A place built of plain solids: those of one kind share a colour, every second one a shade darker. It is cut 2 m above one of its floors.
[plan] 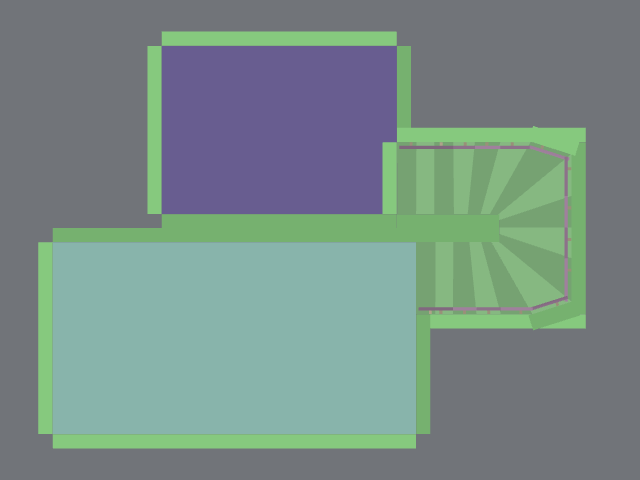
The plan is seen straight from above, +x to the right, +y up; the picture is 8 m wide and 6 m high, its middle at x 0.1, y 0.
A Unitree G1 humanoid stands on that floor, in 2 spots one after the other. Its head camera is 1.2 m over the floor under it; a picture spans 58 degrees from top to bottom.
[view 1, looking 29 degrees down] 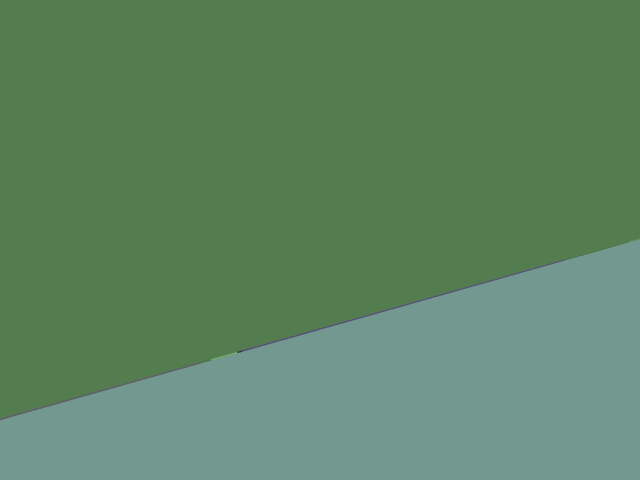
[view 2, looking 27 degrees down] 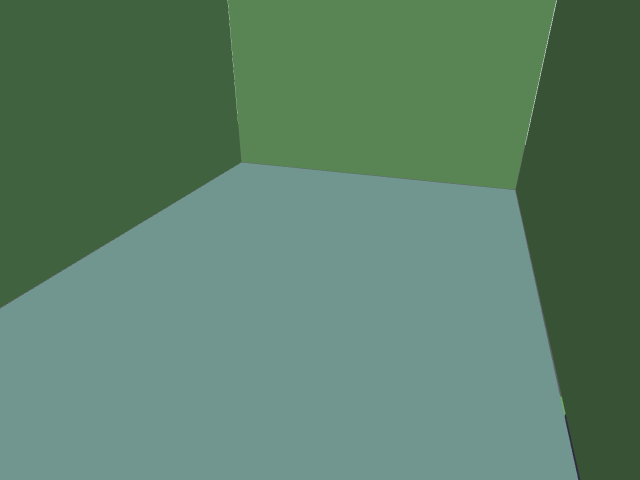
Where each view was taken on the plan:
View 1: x -2.23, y -1.31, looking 67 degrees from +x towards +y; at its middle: wall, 1.60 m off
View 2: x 0.30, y -0.50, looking -162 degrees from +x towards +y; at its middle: floor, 2.64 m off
